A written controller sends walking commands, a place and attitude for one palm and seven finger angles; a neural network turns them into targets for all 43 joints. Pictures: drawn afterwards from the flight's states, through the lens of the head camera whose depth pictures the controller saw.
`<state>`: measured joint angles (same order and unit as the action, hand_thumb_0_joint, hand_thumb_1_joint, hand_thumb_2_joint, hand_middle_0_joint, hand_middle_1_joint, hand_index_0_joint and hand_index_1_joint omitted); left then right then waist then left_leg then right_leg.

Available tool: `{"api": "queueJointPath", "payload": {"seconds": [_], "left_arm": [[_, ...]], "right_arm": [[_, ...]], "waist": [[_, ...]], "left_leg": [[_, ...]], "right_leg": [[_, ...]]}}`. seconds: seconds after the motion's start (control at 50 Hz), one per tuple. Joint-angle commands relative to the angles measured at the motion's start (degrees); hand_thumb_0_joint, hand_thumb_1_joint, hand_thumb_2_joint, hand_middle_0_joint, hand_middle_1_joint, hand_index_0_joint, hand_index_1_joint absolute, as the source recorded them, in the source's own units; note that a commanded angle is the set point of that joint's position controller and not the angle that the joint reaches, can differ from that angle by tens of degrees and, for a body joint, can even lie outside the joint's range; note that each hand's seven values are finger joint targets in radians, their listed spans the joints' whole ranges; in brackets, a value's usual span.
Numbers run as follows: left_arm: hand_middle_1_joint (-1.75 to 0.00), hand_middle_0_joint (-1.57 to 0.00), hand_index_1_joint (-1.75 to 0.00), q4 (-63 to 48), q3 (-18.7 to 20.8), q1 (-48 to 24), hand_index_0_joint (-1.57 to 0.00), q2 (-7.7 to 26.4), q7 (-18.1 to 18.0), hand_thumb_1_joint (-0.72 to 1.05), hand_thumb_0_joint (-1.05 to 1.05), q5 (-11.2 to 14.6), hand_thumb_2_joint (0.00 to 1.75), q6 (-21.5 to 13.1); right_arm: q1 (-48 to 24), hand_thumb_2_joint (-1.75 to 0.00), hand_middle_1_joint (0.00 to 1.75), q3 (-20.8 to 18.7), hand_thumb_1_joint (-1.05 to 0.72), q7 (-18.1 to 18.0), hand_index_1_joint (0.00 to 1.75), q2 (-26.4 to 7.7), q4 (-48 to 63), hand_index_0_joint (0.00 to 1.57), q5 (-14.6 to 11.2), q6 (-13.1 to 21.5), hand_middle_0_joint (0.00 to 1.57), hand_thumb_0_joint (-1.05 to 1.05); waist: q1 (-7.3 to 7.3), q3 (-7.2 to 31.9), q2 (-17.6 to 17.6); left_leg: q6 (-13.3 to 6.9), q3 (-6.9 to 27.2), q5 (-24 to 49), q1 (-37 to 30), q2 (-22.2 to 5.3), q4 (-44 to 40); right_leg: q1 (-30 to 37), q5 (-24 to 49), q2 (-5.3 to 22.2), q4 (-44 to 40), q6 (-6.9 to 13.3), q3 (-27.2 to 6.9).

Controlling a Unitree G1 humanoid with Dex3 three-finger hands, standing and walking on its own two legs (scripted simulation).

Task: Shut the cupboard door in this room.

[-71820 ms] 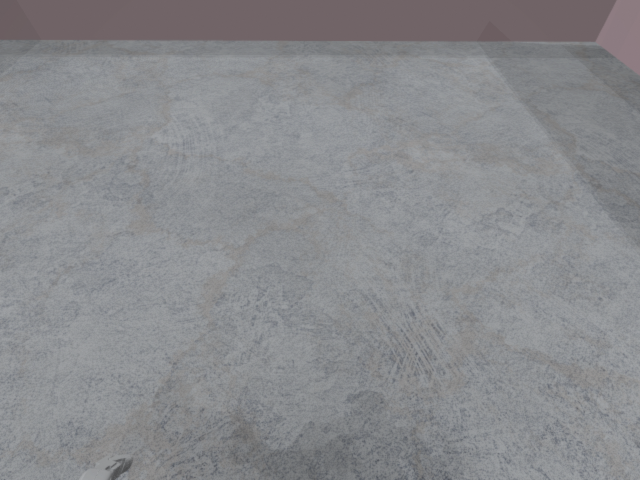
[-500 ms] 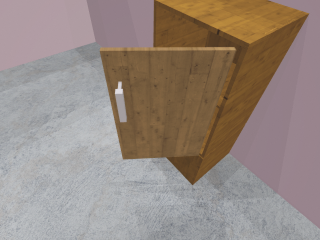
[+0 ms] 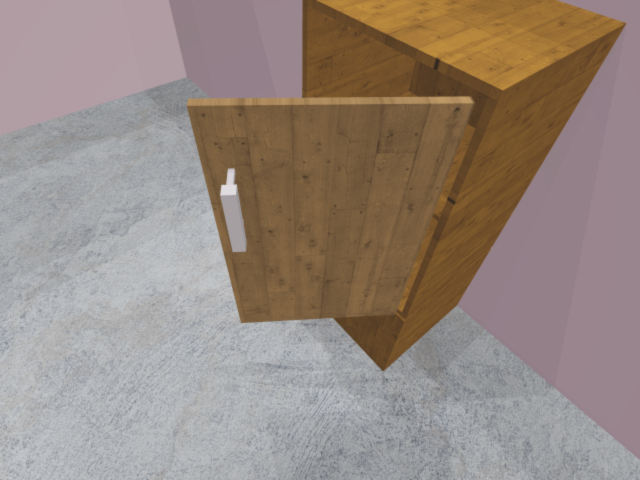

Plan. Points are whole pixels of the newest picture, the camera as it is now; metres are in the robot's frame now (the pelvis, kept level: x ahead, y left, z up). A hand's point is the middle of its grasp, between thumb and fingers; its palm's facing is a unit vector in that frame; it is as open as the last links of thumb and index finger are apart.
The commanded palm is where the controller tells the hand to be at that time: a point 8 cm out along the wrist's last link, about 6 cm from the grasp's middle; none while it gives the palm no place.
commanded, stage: come to a stop and stand still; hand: left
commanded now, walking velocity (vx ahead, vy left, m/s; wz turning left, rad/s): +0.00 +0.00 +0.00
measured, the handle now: (235, 211) +0.49 +0.17 +0.03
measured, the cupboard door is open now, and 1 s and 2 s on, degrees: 55 55 55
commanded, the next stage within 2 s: look again from close up in 0.04 s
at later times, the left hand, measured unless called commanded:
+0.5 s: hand out of the picture +0.01 +0.20 -0.18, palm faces +0.01 -0.97 -0.23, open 7.3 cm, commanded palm none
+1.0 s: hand out of the picture -0.02 +0.17 -0.19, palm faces +0.03 -0.98 -0.18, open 7.3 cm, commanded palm none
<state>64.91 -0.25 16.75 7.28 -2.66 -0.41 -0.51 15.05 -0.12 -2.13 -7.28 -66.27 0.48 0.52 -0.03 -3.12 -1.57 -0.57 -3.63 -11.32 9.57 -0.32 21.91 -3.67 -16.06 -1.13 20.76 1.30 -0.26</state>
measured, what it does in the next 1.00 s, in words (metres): stands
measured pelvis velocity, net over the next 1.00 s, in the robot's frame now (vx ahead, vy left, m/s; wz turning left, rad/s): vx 0.00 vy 0.00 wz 0.03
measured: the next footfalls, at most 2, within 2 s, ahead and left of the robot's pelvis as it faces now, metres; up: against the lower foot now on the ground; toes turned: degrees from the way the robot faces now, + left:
right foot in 1.68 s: +0.20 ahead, -0.22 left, +0.00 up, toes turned +1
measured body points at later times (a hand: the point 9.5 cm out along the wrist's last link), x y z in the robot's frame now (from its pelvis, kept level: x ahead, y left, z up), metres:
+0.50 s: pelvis -0.01 +0.02 -0.01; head -0.01 +0.01 +0.44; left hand +0.01 +0.25 -0.16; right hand +0.02 -0.21 -0.17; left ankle +0.01 +0.11 -0.74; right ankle -0.05 -0.10 -0.74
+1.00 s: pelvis +0.00 +0.00 -0.01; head +0.02 +0.01 +0.44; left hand -0.02 +0.23 -0.18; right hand +0.01 -0.23 -0.17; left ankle +0.01 +0.11 -0.74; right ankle -0.05 -0.10 -0.74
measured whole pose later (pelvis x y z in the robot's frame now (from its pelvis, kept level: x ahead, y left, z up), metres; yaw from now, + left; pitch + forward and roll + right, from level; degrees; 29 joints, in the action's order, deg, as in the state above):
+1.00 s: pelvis +0.00 +0.00 -0.01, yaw +2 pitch +0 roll +1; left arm 61.8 -0.5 19.3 10.2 -1.2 -1.5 0.2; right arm 16.6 -0.5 -0.8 -8.5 -62.8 1.2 0.1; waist -0.1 -1.1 -2.4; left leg -1.4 -2.3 -16.1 15.1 0.9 31.0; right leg -9.1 -22.4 0.2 31.3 1.0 1.3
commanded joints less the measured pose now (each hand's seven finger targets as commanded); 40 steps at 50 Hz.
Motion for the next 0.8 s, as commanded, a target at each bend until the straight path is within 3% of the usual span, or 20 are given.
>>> {"api": "queueJointPath", "payload": {"seconds": [0.0, 0.1, 0.12, 0.14, 0.16, 0.18, 0.22, 0.24, 0.26, 0.34, 0.36, 0.42, 0.6, 0.7, 0.78], "left_arm": [[-0.3, -0.2, -0.3, -0.6, 0.8, 5.2, -0.2, 4.6, -0.2, 0.9, 0.0, -0.1, 0.9, -0.5], [-0.3, -0.2, -0.3, -0.5, 0.8, 5.4, -0.2, 4.6, -0.1, 0.9, 0.0, -0.1, 0.9, -0.3], [-0.3, -0.2, -0.3, -0.4, 0.4, 8.5, -0.2, 6.7, -2.1, 0.9, 0.0, -1.5, 0.9, -3.0], [-0.3, -0.2, -0.3, -3.3, 1.2, 5.7, -0.2, 9.1, -1.9, 0.9, 0.0, -0.6, 0.9, -3.0], [-0.3, -0.2, -0.3, -4.3, 1.3, 4.8, -0.2, 8.9, -1.4, 0.9, 0.0, -0.6, 0.9, -3.4], [-0.3, -0.2, -0.3, -4.2, 1.0, 4.0, -0.2, 8.7, -1.2, 0.9, 0.0, -0.4, 0.9, -3.2], [-0.3, -0.2, -0.3, -4.4, 0.6, 4.5, -0.2, 6.4, -1.0, 0.9, 0.0, -0.3, 0.9, -2.8], [-0.3, -0.2, -0.3, -4.6, 0.4, 4.6, -0.2, 6.0, -0.9, 0.9, 0.0, -0.3, 0.9, -2.4], [-0.3, -0.2, -0.3, -4.6, 0.3, 5.0, -0.2, 5.9, -0.9, 0.9, 0.0, -0.5, 0.9, -2.4], [-0.3, -0.2, -0.3, -5.6, 0.1, 3.8, -0.2, 6.3, -0.5, 0.9, 0.0, -0.4, 0.9, -1.1], [-0.3, -0.2, -0.3, -5.9, 0.1, 3.8, -0.2, 6.5, -0.4, 0.9, 0.0, -0.5, 0.9, -1.2], [-0.3, -0.2, -0.3, -6.4, 0.2, 3.3, -0.2, 7.5, -0.2, 0.9, 0.0, -0.4, 0.9, -0.8], [-0.3, -0.2, -0.3, -6.6, 0.3, 2.8, -0.2, 9.5, 0.1, 0.9, 0.0, -0.2, 0.9, -0.9], [-0.3, -0.2, -0.3, -6.1, 0.2, 2.6, -0.2, 9.9, 0.2, 0.9, 0.0, -0.2, 0.9, -0.9], [-0.3, -0.2, -0.3, -4.7, 0.1, 4.5, -0.2, 8.1, 0.6, 0.9, 0.0, -0.6, 0.9, -0.1]], "right_arm": [[3.9, -0.9, 0.3, -0.7, -0.9, -0.5, 0.3, -5.9, 1.0, 0.2, 0.0, 0.4, 0.2, 0.0], [3.3, -0.9, 0.3, -0.6, -0.9, -0.6, 0.3, -6.1, 1.0, 0.2, -0.1, 0.4, 0.2, 0.0], [-1.7, -0.9, 0.3, -0.5, -0.9, 0.4, 0.3, -7.5, 5.4, 0.2, -0.4, 1.9, 0.2, 0.0], [2.2, -0.9, 0.3, -0.4, -0.9, 0.7, 0.3, -5.2, 6.7, 0.2, 0.1, 1.5, 0.2, 0.0], [1.7, -0.9, 0.3, -0.3, -0.9, 0.7, 0.3, -4.9, 6.9, 0.2, 0.8, 1.7, 0.2, 0.0], [4.0, -0.9, 0.3, -0.5, -0.9, 0.5, 0.3, -5.4, 6.8, 0.2, 0.5, 1.7, 0.2, 0.0], [4.1, -0.9, 0.3, -0.6, -0.9, 0.3, 0.3, -6.7, 7.4, 0.2, 0.2, 1.7, 0.2, 0.0], [4.1, -0.9, 0.3, -0.6, -0.9, 0.2, 0.3, -7.0, 7.7, 0.2, 0.2, 1.7, 0.2, 0.0], [3.7, -0.9, 0.3, -0.5, -0.9, 0.2, 0.3, -7.0, 7.8, 0.2, 0.4, 1.8, 0.2, 0.0], [2.4, -0.9, 0.3, -0.6, -0.9, 0.5, 0.3, -8.0, 8.6, 0.2, 0.3, 1.2, 0.2, 0.0], [2.0, -0.9, 0.3, -0.5, -0.9, 0.7, 0.3, -8.0, 8.7, 0.2, 0.4, 1.2, 0.2, 0.0], [1.8, -0.9, 0.3, -0.6, -0.9, 0.8, 0.3, -8.9, 8.7, 0.2, 0.5, 1.1, 0.2, 0.0], [0.7, -0.9, 0.3, -0.5, -0.9, 0.8, 0.3, -9.8, 7.5, 0.2, 0.2, 1.7, 0.2, 0.0], [0.1, -0.9, 0.3, -0.5, -0.9, 0.7, 0.3, -9.8, 6.3, 0.2, 0.1, 1.6, 0.2, 0.0], [0.9, -0.9, 0.3, -0.6, -0.9, 0.9, 0.3, -9.0, 5.4, 0.2, 0.5, 0.8, 0.2, 0.0]], "waist": [[0.15, -0.5, 0.2], [-0.03, -1.5, 0.5], [-1.32, 0.3, 4.7], [1.95, 3.6, 4.8], [1.13, 5.1, 9.0], [1.91, 7.4, 6.3], [1.47, 6.2, 1.5], [1.13, 5.1, 1.1], [0.72, 3.9, 1.0], [0.37, -2.7, -0.8], [0.19, -4.7, -0.6], [0.17, -4.1, 0.2], [-0.32, 1.3, 0.7], [-0.33, 0.2, 0.8], [-0.22, -1.8, 1.3]], "left_leg": [[-0.5, 6.0, 12.5, -3.8, -5.8, -2.1], [-0.6, 6.0, 11.8, -4.0, -5.8, -2.6], [0.5, 3.1, 21.1, -1.1, -5.5, 11.6], [-0.2, 4.6, 4.3, 0.7, -4.3, 8.7], [-0.4, 3.9, 6.8, -0.3, -3.0, 7.0], [-0.7, 4.3, 8.8, -0.6, -4.0, 6.7], [-1.4, 5.5, 14.0, -0.7, -5.5, 6.9], [-1.6, 6.0, 14.6, -0.4, -5.7, 6.3], [-1.7, 6.1, 16.4, -0.1, -5.6, 6.7], [-2.2, 7.4, 4.1, 3.6, -5.4, 2.0], [-2.3, 7.4, 2.6, 4.8, -5.0, 1.5], [-2.3, 8.0, -1.0, 4.5, -5.1, -0.5], [-2.4, 6.7, 6.2, 0.3, -5.3, 0.3], [-2.2, 6.4, 6.6, 0.2, -5.3, 0.2], [-2.9, 8.0, -7.0, 3.0, -5.9, -1.2]], "right_leg": [[-4.7, 15.9, 6.7, -3.7, 1.0, -5.2], [-5.2, 14.5, 6.6, -4.1, 0.9, -5.3], [-7.1, 38.6, 9.6, -1.6, -1.0, -7.1], [-4.4, 31.6, 10.7, 1.1, 1.2, -7.6], [-2.9, 40.9, 11.0, 3.2, 2.3, -7.7], [-2.2, 34.1, 9.1, 5.0, 2.3, -5.9], [-4.1, 24.9, 6.9, 4.8, 2.2, -4.7], [-5.1, 20.6, 6.4, 4.8, 2.1, -4.5], [-5.8, 20.9, 6.3, 4.6, 2.1, -4.5], [-10.3, 3.9, 4.9, 3.0, 1.5, -4.7], [-11.2, 2.7, 4.8, 2.5, 1.6, -4.9], [-11.7, -0.8, 4.6, 2.5, 1.5, -5.1], [-8.7, 5.9, 5.6, 2.4, 0.9, -5.3], [-8.9, 7.0, 5.9, 1.5, 0.8, -5.5], [-10.3, -5.4, 4.8, 2.3, 0.8, -2.9]]}}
